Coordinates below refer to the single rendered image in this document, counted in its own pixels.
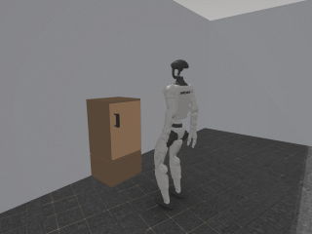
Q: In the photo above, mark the left robot hand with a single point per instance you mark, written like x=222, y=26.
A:
x=161, y=148

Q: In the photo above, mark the right robot forearm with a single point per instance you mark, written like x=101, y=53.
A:
x=193, y=121

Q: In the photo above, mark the right robot upper arm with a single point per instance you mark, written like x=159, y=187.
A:
x=194, y=106

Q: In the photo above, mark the right robot hand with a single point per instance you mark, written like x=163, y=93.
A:
x=190, y=136

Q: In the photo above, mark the left robot thigh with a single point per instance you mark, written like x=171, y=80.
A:
x=158, y=163

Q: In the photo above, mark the left robot upper arm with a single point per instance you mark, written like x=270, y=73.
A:
x=170, y=99

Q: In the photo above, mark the handle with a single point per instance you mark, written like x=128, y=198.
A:
x=117, y=120

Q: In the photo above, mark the right robot shin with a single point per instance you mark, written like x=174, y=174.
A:
x=176, y=176

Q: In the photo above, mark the cupboard door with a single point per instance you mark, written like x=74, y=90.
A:
x=127, y=138

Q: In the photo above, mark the left robot forearm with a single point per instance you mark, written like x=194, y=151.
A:
x=167, y=126

